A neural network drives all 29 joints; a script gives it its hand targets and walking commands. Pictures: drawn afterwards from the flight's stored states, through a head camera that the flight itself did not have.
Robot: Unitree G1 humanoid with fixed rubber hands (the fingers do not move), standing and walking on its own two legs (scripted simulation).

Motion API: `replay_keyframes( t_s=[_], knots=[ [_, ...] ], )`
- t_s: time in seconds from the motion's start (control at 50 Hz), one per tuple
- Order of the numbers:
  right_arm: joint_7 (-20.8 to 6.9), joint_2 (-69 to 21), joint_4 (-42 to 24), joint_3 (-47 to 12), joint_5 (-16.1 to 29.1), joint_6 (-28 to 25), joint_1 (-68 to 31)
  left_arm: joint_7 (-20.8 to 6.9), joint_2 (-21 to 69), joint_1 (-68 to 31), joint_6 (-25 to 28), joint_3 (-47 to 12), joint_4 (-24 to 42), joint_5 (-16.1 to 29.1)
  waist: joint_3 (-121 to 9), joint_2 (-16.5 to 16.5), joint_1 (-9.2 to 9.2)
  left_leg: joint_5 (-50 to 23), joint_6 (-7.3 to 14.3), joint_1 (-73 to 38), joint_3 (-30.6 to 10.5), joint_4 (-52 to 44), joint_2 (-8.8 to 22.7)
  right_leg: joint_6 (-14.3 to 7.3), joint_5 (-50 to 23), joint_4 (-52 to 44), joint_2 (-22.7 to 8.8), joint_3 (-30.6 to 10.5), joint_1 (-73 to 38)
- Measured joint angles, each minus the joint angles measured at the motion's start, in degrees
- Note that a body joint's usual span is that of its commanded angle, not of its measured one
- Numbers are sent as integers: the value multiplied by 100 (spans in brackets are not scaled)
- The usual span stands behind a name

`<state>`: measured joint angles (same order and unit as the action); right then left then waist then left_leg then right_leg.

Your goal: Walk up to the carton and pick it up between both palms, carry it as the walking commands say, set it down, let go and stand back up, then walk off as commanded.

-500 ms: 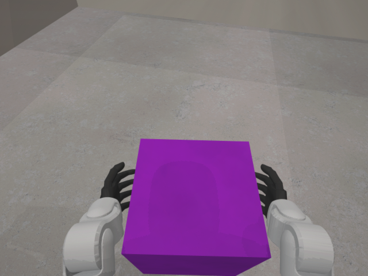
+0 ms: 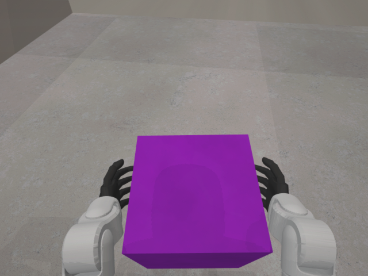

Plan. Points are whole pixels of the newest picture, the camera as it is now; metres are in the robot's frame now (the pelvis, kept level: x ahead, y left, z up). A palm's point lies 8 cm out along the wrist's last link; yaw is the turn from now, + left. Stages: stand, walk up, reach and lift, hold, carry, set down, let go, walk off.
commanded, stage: carry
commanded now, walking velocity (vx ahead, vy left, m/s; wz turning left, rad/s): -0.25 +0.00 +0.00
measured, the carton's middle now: (192, 208) +0.25 -0.01 +0.03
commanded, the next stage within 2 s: none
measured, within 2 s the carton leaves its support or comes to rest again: neither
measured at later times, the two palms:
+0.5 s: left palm out of the picture +0.05 +0.12 +0.10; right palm out of the picture +0.04 -0.18 +0.09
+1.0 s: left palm out of the picture -0.04 +0.16 +0.10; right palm out of the picture -0.03 -0.14 +0.10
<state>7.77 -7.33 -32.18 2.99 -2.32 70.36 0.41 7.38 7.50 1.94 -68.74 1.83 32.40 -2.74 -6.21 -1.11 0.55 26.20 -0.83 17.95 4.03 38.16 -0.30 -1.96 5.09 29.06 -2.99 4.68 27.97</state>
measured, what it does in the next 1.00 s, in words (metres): walks backwards: left foot, then right foot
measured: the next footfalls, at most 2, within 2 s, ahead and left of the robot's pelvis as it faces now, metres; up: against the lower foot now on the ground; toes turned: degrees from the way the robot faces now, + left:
left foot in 0.02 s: -0.01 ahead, +0.12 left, +0.00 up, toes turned +5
right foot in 0.36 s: -0.13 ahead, -0.12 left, +0.00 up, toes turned -4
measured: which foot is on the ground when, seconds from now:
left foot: up 0.00-0.00, down 0.02-0.38, up 0.40-0.62, down 0.64-1.00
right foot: down 0.00-0.04, up 0.06-0.34, down 0.36-1.00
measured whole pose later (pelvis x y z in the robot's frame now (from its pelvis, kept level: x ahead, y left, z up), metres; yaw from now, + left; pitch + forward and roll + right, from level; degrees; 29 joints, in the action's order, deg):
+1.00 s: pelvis -0.26 +0.00 +0.00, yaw +1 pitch +2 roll +1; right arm 7.6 -7.5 -29.6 2.9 -3.3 70.7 1.9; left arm 7.4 7.4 1.2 -70.2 2.3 28.8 -2.5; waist -6.8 -0.7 -0.6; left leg 10.8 0.2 21.5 5.9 30.3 2.3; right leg -0.4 9.1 30.1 -3.0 4.6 24.0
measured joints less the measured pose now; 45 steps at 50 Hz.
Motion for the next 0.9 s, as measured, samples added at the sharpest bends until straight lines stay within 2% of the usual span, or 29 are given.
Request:
replay_keyframes(
  t_s=[0.04,0.06,0.1,0.12,0.16,0.2,0.26,0.32,0.36,0.38,0.44,0.52,0.6,0.66,0.78,0.9],
  knots=[
    [-2,-5,87,-22,-7,-52,-2,0,-9,-32,-5,41,-46,5,15,-143,-27,-699,88,-212,70,-728,-56,65,-112,70,-78,5,172],
    [-4,-9,182,-55,-21,-80,31,0,-8,1,-20,75,-92,12,25,-201,-53,-856,154,-132,76,-683,-83,145,284,229,-92,-32,256],
    [-7,-12,280,-105,-31,-71,129,2,5,84,-101,100,-121,3,49,-111,-114,-917,237,3,25,-580,25,255,1389,1288,81,-154,523],
    [-9,-17,280,-116,-33,-75,185,4,7,98,-141,99,-114,1,78,-63,-147,-953,251,46,-8,-577,87,278,1619,1945,175,-220,645],
    [-13,-29,208,-115,-36,-111,276,8,3,81,-176,75,-80,9,131,-5,-205,-1076,252,159,-67,-591,175,314,1690,3006,287,-299,765],
    [-18,-35,107,-94,-35,-153,312,12,-3,35,-156,42,-45,25,163,40,-244,-1223,245,312,-103,-591,235,358,1748,3444,325,-314,666],
    [-22,-33,-43,-66,-31,-174,303,18,-8,-24,-119,5,31,45,143,128,-246,-1447,226,554,-111,-621,299,392,2045,2976,318,-239,172],
    [-25,-31,-115,-83,-56,-157,285,20,-10,-46,-112,18,76,74,39,234,-201,-1679,192,771,-70,-698,346,351,2247,1660,323,-128,-576],
    [-27,-29,-117,-107,-88,-145,285,18,-10,-61,-123,44,63,96,-37,248,-191,-1803,142,910,3,-693,345,298,1784,369,288,-27,-1178],
    [-29,-21,-72,-78,-93,-142,271,16,-5,-56,-80,26,-23,94,-28,359,-184,-1846,103,953,-5,-665,415,194,1328,121,345,13,-1224],
    [-29,-32,48,-19,-124,-14,349,7,5,69,-44,-36,-282,77,-53,392,-81,-915,-62,1054,-28,-141,377,18,1133,152,323,-17,-1128],
    [-22,-28,77,-44,-117,79,321,-5,20,201,-39,-31,-246,50,-81,318,63,-739,-101,1024,-106,772,335,-13,981,76,233,-47,-1022],
    [-12,-11,94,-42,-92,51,178,-12,13,124,-5,1,-201,36,-167,268,76,-608,-136,444,-64,9,365,-19,829,121,201,1,-770],
    [-9,-7,201,-27,-91,4,66,-14,-3,21,30,44,-278,34,-183,189,45,-1204,-105,42,19,-889,339,19,772,230,141,69,-601],
    [-11,-10,331,-76,-92,-4,98,-8,-1,26,-90,103,-289,20,-113,28,-164,-1399,16,141,64,-882,266,99,471,54,65,38,-583],
    [-14,-15,292,-43,-101,8,163,-2,-6,-27,-141,70,-336,26,-97,15,-173,-1508,79,262,131,-844,241,157,373,56,7,10,-482]
  ],
)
